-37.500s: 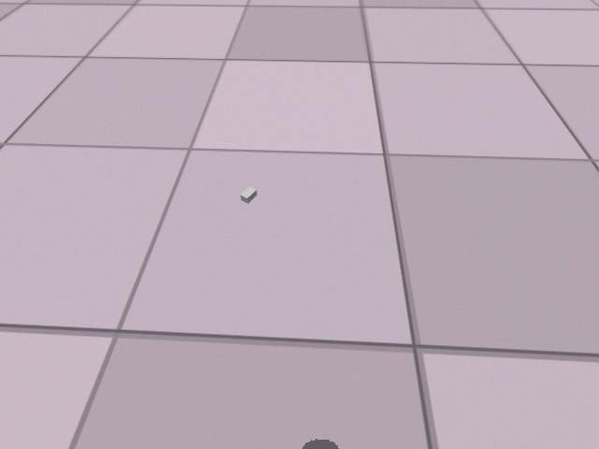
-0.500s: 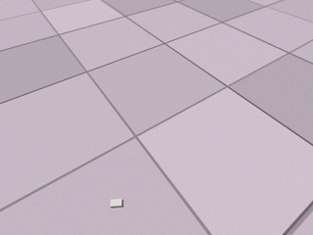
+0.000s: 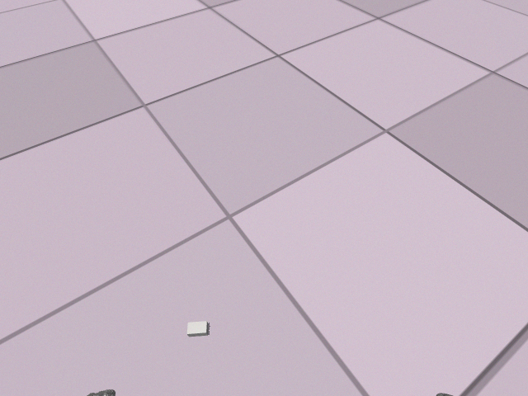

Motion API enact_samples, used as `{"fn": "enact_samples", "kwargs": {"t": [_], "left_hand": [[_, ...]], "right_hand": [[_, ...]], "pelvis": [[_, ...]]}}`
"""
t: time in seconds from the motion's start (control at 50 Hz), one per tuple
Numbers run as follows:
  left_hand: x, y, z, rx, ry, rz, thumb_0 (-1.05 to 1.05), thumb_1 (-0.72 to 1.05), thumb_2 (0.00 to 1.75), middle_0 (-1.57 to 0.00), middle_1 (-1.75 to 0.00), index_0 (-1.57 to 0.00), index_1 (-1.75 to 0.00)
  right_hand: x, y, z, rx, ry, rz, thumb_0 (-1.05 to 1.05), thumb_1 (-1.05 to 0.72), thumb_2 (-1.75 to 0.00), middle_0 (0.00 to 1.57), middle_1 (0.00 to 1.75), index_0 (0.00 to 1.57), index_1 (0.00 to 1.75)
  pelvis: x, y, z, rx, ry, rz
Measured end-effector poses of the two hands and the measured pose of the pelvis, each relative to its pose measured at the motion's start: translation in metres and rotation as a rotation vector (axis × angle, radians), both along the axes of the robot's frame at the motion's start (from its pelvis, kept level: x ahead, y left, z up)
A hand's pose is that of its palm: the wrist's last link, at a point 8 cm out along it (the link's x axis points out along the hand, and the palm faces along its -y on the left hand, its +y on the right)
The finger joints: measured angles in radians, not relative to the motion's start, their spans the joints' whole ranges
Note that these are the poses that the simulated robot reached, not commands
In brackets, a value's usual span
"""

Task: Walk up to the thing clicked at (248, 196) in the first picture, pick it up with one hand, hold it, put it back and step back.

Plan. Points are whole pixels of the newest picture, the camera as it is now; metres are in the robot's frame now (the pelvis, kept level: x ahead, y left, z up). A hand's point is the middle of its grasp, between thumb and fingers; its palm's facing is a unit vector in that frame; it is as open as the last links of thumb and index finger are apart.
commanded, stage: rise first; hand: left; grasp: from above
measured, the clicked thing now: (197, 328) +0.45 +0.26 -0.76
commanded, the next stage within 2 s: none
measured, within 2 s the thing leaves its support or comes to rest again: neither
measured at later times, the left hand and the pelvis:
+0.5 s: hand out of the picture +0.14 +0.27 -0.22, palm faces -0.14 -0.89 -0.44, open 13.2 cm; pelvis -0.01 +0.02 -0.07, yaw -1 degrees
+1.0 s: hand out of the picture +0.18 +0.29 -0.34, palm faces -0.40 -0.64 -0.65, open 13.1 cm; pelvis -0.04 +0.02 -0.20, yaw +0 degrees
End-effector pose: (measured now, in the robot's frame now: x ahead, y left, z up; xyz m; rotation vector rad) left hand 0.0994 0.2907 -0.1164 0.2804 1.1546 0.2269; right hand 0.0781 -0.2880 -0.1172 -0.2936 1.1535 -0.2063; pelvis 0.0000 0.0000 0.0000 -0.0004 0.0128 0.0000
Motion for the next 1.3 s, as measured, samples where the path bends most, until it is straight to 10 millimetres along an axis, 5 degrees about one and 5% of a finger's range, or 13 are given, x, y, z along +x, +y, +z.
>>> {"fn": "enact_samples", "kwargs": {"t": [0.18,0.4,0.62,0.8,0.9,1.06,1.3], "left_hand": [[0.054,0.005,-0.016,0.02,-0.06,-0.109,0.01,0.37,0.85,-0.24,-0.67,-0.24,-0.66],[0.039,0.013,-0.046,0.082,0.009,-0.151,0.0,-0.25,0.86,-0.24,-0.85,-0.24,-0.85],[0.031,0.018,-0.068,0.137,-0.016,-0.235,0.0,-0.41,0.87,-0.25,-0.88,-0.24,-0.89],[0.032,0.023,-0.093,0.199,0.003,-0.308,0.0,-0.41,0.84,-0.26,-0.88,-0.26,-0.88],[0.051,0.032,-0.134,0.279,-0.006,-0.422,0.0,-0.4,0.82,-0.27,-0.88,-0.27,-0.87],[0.107,0.028,-0.203,0.434,-0.124,-0.639,0.0,-0.36,0.8,-0.3,-0.87,-0.3,-0.86],[0.168,0.035,-0.294,0.609,-0.165,-0.892,0.0,-0.27,0.75,-0.38,-0.81,-0.38,-0.8]], "right_hand": [[0.002,0.031,-0.013,0.053,-0.088,-0.029,0.01,-0.9,-0.9,0.2,0.3,0.2,0.3],[0.025,0.05,-0.032,0.063,-0.198,0.001,0.01,-0.89,-0.89,0.2,0.3,0.2,0.29],[0.066,0.064,-0.047,0.037,-0.321,0.068,0.01,-0.91,-0.9,0.2,0.3,0.2,0.3],[0.078,0.072,-0.069,0.044,-0.381,0.123,0.01,-0.93,-0.91,0.2,0.3,0.2,0.3],[0.078,0.065,-0.108,0.038,-0.388,0.16,0.01,-0.94,-0.91,0.2,0.3,0.2,0.3],[0.059,0.042,-0.205,0.034,-0.304,0.159,0.01,-0.94,-0.91,0.2,0.3,0.2,0.3],[-0.026,0.025,-0.337,0.048,-0.04,0.113,0.01,-0.95,-0.91,0.2,0.3,0.2,0.29]], "pelvis": [[-0.01,0.005,-0.02,0.002,0.119,-0.019],[-0.008,0.019,-0.051,-0.011,0.207,-0.02],[-0.01,0.027,-0.084,-0.028,0.275,-0.015],[-0.018,0.027,-0.112,-0.036,0.344,-0.007],[-0.029,0.024,-0.15,-0.029,0.419,-0.003],[-0.052,0.016,-0.228,-0.017,0.529,-0.001],[-0.09,0.009,-0.328,-0.022,0.587,-0.01]]}}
